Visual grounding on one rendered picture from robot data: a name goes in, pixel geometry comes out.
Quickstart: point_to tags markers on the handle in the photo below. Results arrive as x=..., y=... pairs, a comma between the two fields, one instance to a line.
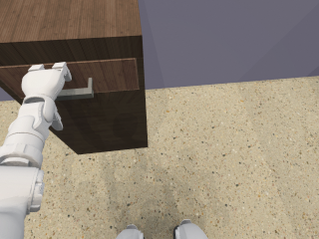
x=76, y=94

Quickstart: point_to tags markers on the right robot thigh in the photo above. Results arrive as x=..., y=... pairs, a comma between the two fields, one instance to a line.
x=189, y=231

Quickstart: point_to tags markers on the robot left shin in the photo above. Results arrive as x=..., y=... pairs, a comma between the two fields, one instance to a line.
x=132, y=226

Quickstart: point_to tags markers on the robot left upper arm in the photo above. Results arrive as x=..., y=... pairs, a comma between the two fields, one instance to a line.
x=21, y=192

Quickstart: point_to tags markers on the left robot hand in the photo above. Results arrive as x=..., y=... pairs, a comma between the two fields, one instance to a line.
x=49, y=83

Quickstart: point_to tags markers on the cabinet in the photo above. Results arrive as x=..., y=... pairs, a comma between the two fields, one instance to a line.
x=34, y=32

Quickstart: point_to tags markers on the left robot forearm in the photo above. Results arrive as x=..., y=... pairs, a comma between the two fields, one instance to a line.
x=24, y=143

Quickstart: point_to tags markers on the drawer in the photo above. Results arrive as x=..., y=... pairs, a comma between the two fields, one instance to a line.
x=107, y=75

